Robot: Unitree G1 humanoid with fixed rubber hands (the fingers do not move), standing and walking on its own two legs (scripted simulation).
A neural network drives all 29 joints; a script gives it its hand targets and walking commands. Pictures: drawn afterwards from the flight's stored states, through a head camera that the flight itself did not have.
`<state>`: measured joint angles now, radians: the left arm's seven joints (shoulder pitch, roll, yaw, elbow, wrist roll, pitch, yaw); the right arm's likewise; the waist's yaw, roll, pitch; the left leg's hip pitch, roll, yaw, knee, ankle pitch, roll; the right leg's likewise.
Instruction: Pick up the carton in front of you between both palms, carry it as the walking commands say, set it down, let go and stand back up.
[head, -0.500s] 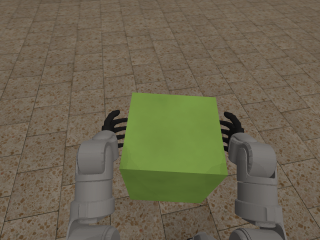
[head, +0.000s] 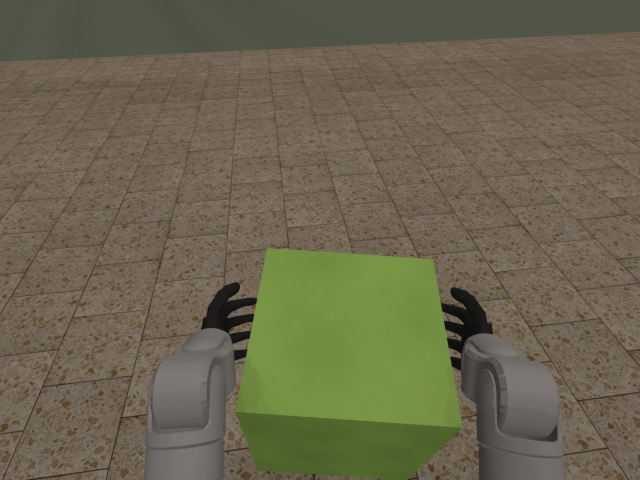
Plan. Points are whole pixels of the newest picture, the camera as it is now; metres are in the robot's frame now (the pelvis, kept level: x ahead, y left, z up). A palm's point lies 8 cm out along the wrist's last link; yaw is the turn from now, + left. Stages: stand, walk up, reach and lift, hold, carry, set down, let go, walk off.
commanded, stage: carry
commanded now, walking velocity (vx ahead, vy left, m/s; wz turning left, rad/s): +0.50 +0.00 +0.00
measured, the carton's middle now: (340, 370) +0.28 +0.00 +0.01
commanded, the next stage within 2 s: none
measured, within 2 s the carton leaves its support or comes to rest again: neither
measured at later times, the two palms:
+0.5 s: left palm (274, 189) +0.58 +0.12 +0.10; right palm (442, 199) +0.57 -0.17 +0.09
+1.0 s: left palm (279, 124) +0.90 +0.15 +0.07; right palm (400, 126) +0.89 -0.14 +0.07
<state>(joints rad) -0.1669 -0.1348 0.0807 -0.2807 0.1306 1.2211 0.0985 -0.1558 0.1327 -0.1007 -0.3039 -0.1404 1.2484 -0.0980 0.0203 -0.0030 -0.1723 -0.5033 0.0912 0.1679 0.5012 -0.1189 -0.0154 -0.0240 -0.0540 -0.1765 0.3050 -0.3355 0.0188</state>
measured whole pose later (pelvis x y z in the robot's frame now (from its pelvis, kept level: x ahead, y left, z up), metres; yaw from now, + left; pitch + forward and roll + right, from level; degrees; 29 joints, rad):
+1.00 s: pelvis +0.63 +0.02 -0.01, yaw -2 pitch +4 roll +1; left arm -0.19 -0.14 0.12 -0.29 0.14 1.23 0.10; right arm -0.21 0.14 -0.09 -0.25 -0.15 1.23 -0.11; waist -0.01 -0.04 -0.10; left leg -0.43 0.05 0.24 0.53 -0.17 0.08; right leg -0.22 -0.11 -0.09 0.96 -0.47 0.03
